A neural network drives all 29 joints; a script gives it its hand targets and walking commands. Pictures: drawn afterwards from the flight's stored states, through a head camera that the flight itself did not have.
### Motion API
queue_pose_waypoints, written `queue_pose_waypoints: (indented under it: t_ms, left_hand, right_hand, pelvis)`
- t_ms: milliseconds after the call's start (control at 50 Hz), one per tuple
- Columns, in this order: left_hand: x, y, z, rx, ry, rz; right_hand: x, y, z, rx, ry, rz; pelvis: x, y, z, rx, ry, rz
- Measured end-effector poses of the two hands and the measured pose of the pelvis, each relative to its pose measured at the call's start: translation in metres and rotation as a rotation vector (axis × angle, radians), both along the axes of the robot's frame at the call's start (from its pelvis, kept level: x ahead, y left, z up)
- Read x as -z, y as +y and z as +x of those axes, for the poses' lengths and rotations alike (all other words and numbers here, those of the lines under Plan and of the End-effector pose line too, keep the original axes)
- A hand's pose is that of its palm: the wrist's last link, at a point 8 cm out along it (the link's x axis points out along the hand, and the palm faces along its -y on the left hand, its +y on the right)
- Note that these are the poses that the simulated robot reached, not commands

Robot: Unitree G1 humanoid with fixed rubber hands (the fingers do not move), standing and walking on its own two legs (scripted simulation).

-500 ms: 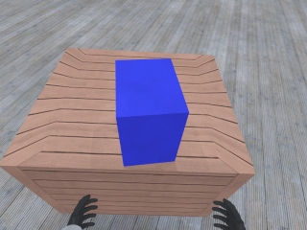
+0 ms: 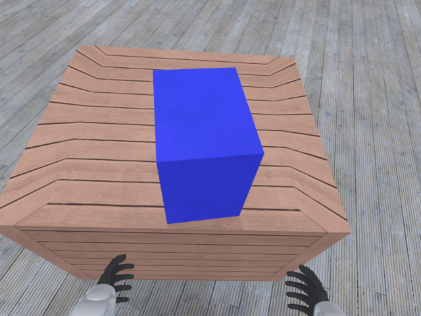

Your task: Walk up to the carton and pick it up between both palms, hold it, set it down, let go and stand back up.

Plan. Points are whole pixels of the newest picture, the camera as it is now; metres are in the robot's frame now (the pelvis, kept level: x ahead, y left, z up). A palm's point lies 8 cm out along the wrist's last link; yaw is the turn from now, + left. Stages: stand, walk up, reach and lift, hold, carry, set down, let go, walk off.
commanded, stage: let go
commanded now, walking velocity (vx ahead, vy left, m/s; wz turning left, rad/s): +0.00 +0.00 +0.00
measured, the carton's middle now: (199, 149) +0.46 +0.04 -0.01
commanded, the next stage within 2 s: stand in 0.80 s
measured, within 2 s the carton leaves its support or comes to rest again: neither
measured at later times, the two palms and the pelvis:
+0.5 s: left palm (99, 301) +0.15 +0.21 -0.10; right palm (318, 310) +0.15 -0.22 -0.11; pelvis +0.00 +0.00 +0.00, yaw +0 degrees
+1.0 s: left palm out of the picture +0.09 +0.26 -0.12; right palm out of the picture +0.10 -0.25 -0.11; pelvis +0.01 +0.00 -0.01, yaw +6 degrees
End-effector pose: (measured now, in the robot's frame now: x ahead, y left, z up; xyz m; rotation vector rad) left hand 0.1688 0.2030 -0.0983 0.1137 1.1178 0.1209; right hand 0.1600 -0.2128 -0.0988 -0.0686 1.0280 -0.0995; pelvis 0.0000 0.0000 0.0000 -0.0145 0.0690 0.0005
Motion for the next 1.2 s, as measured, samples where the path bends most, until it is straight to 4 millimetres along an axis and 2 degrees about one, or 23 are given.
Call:
queue_pose_waypoints:
  t_ms: [260, 400, 680, 840, 900, 940, 1040, 1100, 1200]
  left_hand:
    - [-0.004, 0.005, 0.004, 0.010, 0.144, 0.007]
    - [0.003, 0.007, -0.006, -0.002, 0.202, 0.004]
    - [0.008, 0.017, -0.031, -0.005, 0.205, 0.030]
    - [0.008, 0.023, -0.038, 0.001, 0.107, 0.044]
    - [0.010, 0.030, -0.045, -0.006, -0.025, 0.061]
    - [0.011, 0.039, -0.057, -0.019, -0.099, 0.082]
    - [0.022, 0.063, -0.085, -0.087, -0.137, 0.108]
    - [0.028, 0.068, -0.091, -0.119, -0.112, 0.101]
    - [0.035, 0.065, -0.094, -0.152, -0.054, 0.077]
  right_hand:
    - [0.007, -0.001, -0.004, 0.017, 0.140, 0.003]
    - [0.012, -0.003, -0.004, 0.002, 0.167, -0.018]
    - [0.020, -0.007, -0.019, -0.021, 0.172, -0.038]
    - [0.021, -0.006, -0.029, -0.050, 0.091, -0.060]
    - [0.018, -0.015, -0.040, -0.099, 0.041, -0.117]
    - [0.016, -0.026, -0.051, -0.111, 0.042, -0.149]
    - [0.010, -0.046, -0.065, -0.107, 0.074, -0.201]
    - [0.009, -0.042, -0.065, -0.105, 0.100, -0.208]
    - [0.020, -0.021, -0.060, -0.115, 0.158, -0.170]
  pelvis:
    - [0.000, 0.001, 0.006, 0.010, 0.009, -0.004]
    - [0.002, -0.001, 0.002, 0.004, 0.008, -0.003]
    - [0.004, -0.009, -0.012, -0.011, -0.010, 0.003]
    - [0.006, -0.010, -0.024, -0.018, -0.018, 0.001]
    - [0.006, -0.008, -0.017, -0.070, 0.001, -0.006]
    - [0.005, -0.007, -0.007, -0.081, 0.006, -0.008]
    - [0.006, 0.000, 0.019, -0.114, -0.009, -0.004]
    - [0.005, 0.004, 0.034, -0.128, -0.002, -0.003]
    - [0.004, 0.012, 0.055, -0.144, 0.006, 0.004]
